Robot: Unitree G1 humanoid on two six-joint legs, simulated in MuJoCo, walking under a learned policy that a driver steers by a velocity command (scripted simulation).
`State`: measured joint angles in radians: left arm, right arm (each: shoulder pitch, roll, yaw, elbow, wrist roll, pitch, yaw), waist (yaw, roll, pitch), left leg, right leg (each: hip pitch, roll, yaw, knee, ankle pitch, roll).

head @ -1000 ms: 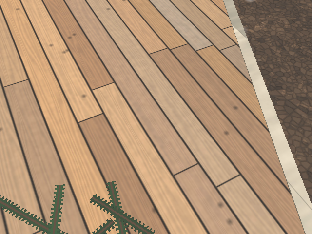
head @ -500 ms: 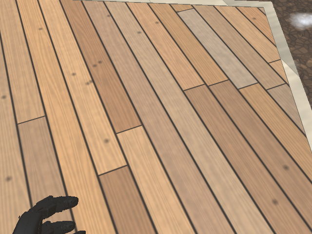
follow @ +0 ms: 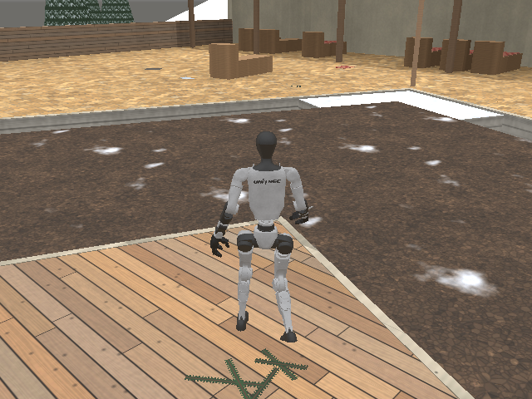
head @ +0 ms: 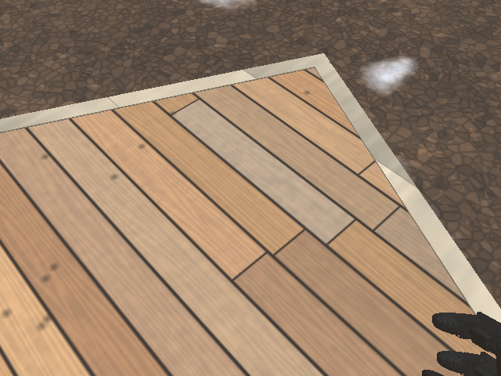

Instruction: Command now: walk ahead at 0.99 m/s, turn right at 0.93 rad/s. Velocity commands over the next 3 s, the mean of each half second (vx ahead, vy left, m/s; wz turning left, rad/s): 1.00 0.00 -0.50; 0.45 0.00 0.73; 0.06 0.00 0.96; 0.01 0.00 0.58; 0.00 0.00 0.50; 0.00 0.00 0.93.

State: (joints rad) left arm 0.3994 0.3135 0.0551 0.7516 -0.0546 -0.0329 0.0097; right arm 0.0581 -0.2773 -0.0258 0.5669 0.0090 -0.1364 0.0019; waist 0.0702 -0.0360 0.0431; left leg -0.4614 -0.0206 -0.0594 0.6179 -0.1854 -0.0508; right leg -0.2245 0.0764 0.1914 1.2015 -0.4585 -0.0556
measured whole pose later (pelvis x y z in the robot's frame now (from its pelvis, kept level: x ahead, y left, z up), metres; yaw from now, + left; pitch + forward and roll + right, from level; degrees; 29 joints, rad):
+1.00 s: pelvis +0.76 -0.10 +0.01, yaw +10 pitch +0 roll -1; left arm -0.02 0.27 0.03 0.63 0.01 -0.04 0.01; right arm 0.27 -0.31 -0.08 0.64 0.01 -0.02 0.02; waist -0.06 0.01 0.14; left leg -0.39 -0.19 -0.08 0.48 -0.05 0.15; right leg -0.52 0.04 0.17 1.20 -0.44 0.04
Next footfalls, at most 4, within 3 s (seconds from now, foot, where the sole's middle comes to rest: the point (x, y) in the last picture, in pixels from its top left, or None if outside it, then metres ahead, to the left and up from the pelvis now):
0.38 right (349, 360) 0.51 -0.18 -0.75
0.80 left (305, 231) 0.90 -0.07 -0.75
1.36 right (348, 194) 1.05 -0.21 -0.75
1.80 left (299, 250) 0.83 -0.05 -0.75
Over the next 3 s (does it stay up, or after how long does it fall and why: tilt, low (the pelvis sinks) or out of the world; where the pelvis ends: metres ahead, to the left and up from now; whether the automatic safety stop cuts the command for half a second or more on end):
stays up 0.88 -0.09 0.02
